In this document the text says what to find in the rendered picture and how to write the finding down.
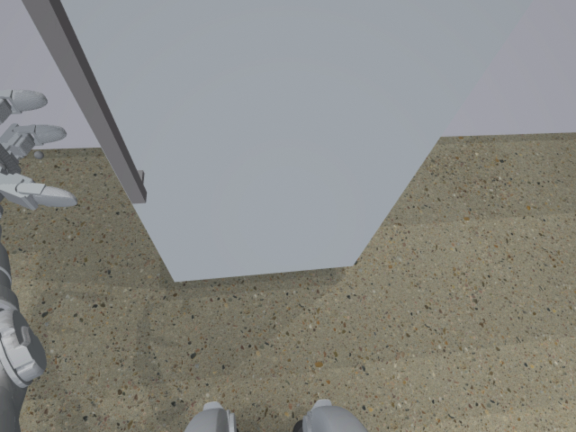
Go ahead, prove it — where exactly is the robot right shin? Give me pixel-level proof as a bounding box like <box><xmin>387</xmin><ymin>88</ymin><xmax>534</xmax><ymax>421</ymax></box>
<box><xmin>310</xmin><ymin>399</ymin><xmax>332</xmax><ymax>412</ymax></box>

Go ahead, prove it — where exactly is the left robot hand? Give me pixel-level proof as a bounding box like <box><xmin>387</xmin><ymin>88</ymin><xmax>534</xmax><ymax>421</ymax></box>
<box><xmin>0</xmin><ymin>89</ymin><xmax>77</xmax><ymax>210</ymax></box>

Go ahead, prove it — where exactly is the robot left forearm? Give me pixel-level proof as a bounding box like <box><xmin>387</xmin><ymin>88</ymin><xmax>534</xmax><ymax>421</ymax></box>
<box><xmin>0</xmin><ymin>205</ymin><xmax>20</xmax><ymax>311</ymax></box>

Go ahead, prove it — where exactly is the fridge door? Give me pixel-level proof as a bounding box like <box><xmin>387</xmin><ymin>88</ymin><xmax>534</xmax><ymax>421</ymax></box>
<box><xmin>21</xmin><ymin>0</ymin><xmax>533</xmax><ymax>282</ymax></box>

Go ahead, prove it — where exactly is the robot shin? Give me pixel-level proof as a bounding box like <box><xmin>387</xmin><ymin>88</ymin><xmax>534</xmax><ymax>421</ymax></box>
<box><xmin>202</xmin><ymin>401</ymin><xmax>223</xmax><ymax>411</ymax></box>
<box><xmin>310</xmin><ymin>399</ymin><xmax>332</xmax><ymax>412</ymax></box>

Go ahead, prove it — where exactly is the handle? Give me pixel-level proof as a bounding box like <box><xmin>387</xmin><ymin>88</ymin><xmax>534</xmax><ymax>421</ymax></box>
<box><xmin>22</xmin><ymin>0</ymin><xmax>147</xmax><ymax>203</ymax></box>

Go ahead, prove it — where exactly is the robot left upper arm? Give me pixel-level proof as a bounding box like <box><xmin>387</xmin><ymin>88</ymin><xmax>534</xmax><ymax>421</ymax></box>
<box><xmin>0</xmin><ymin>308</ymin><xmax>47</xmax><ymax>432</ymax></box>

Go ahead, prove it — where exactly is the robot left shin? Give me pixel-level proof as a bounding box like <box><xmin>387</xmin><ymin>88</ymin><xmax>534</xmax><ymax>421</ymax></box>
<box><xmin>202</xmin><ymin>401</ymin><xmax>223</xmax><ymax>411</ymax></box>

